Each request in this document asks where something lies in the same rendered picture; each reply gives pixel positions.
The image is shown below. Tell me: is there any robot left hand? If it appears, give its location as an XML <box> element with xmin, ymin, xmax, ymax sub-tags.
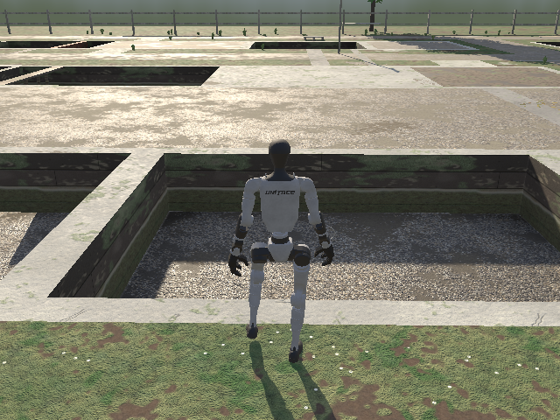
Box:
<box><xmin>228</xmin><ymin>253</ymin><xmax>249</xmax><ymax>277</ymax></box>

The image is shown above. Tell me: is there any robot right hand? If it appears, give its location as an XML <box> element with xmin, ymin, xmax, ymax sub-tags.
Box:
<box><xmin>314</xmin><ymin>244</ymin><xmax>334</xmax><ymax>266</ymax></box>

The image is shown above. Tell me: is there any right robot thigh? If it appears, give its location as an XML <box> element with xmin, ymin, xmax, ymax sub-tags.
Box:
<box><xmin>290</xmin><ymin>244</ymin><xmax>311</xmax><ymax>309</ymax></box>

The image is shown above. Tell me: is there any left robot thigh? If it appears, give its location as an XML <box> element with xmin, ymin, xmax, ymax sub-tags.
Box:
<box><xmin>250</xmin><ymin>242</ymin><xmax>269</xmax><ymax>284</ymax></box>

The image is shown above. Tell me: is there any left robot upper arm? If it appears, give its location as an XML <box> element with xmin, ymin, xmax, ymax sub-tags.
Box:
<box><xmin>240</xmin><ymin>177</ymin><xmax>262</xmax><ymax>227</ymax></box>

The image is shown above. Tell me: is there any left robot forearm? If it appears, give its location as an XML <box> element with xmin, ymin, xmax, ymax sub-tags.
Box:
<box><xmin>230</xmin><ymin>214</ymin><xmax>249</xmax><ymax>256</ymax></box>

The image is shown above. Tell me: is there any right robot upper arm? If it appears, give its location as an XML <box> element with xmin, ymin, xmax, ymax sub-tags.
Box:
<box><xmin>298</xmin><ymin>177</ymin><xmax>322</xmax><ymax>225</ymax></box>

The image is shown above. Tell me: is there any robot thigh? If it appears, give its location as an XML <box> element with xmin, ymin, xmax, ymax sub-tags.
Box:
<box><xmin>250</xmin><ymin>242</ymin><xmax>269</xmax><ymax>284</ymax></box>
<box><xmin>290</xmin><ymin>244</ymin><xmax>311</xmax><ymax>309</ymax></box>

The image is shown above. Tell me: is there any right robot forearm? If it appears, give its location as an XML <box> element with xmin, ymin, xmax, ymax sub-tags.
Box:
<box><xmin>313</xmin><ymin>211</ymin><xmax>332</xmax><ymax>249</ymax></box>

